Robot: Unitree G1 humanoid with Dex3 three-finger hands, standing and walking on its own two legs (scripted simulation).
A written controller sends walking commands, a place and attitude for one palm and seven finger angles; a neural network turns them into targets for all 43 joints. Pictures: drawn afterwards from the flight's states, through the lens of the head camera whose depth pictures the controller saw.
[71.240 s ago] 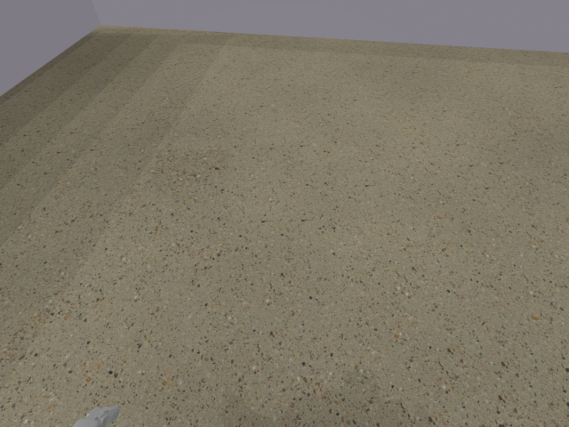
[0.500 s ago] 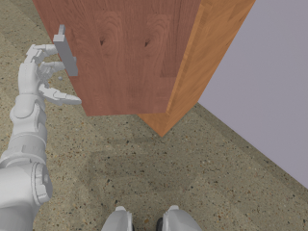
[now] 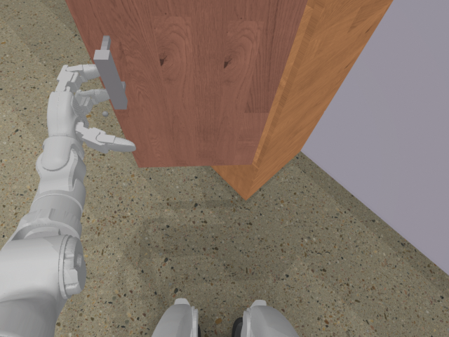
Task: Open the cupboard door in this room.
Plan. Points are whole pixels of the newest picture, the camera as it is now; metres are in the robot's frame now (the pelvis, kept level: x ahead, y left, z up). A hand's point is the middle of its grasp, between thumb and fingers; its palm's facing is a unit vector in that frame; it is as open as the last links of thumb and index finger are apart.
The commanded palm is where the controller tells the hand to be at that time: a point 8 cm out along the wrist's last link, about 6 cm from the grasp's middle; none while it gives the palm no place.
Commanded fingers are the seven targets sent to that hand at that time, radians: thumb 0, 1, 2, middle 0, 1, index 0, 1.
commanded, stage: move the hooked fingers beside the handle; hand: left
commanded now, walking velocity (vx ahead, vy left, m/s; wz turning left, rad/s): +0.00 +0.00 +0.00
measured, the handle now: (113, 74) +0.57 +0.21 +0.07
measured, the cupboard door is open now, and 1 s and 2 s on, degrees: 50 50 50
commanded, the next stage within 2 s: none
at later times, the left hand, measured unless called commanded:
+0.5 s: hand (103, 112) +0.48 +0.21 +0.06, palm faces +0.06 -1.00 -0.02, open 14.4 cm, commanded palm +0.47 +0.23 +0.06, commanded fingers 0.00 -0.50 0.30 -0.30 -1.20 -0.30 -1.20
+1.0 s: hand (98, 108) +0.49 +0.22 +0.06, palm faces +0.02 -1.00 -0.02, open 14.1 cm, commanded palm +0.47 +0.26 +0.06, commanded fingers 0.00 -0.50 0.30 -0.30 -1.20 -0.30 -1.20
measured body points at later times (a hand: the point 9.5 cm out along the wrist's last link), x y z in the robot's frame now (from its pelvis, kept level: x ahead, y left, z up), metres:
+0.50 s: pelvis +0.00 -0.01 +0.00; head +0.13 +0.02 +0.43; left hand +0.47 +0.27 +0.07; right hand +0.03 -0.28 -0.11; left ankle +0.01 +0.07 -0.67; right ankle +0.01 -0.11 -0.67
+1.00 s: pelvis +0.00 +0.00 +0.00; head +0.13 +0.02 +0.43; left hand +0.48 +0.27 +0.07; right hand +0.01 -0.27 -0.11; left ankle +0.01 +0.07 -0.67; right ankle +0.01 -0.11 -0.67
